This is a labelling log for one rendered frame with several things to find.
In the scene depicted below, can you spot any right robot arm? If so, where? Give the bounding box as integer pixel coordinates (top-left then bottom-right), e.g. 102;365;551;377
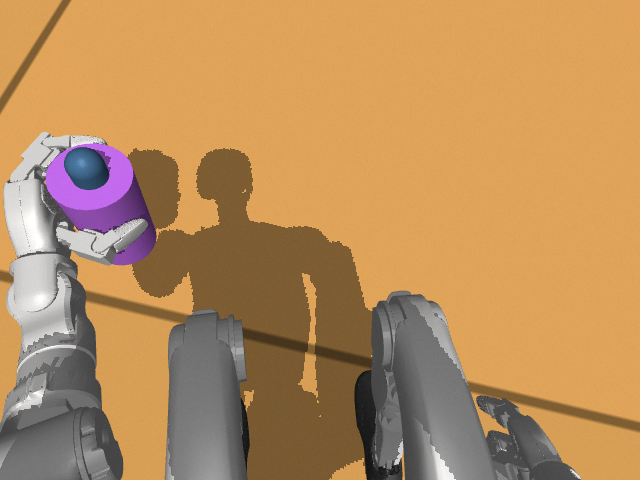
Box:
529;461;582;480

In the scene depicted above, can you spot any left robot hand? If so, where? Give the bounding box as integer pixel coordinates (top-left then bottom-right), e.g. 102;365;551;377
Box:
3;132;148;266

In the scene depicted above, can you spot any right robot foot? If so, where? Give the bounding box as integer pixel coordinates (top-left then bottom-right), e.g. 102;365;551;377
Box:
354;370;402;480

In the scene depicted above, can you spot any left robot arm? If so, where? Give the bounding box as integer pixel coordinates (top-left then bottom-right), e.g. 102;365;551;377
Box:
0;252;123;480

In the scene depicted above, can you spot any bottle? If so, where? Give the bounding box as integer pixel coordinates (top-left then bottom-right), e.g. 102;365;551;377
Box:
46;143;157;265

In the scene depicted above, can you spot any right robot hand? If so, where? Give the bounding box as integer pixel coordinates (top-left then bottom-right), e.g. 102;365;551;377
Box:
476;396;563;480

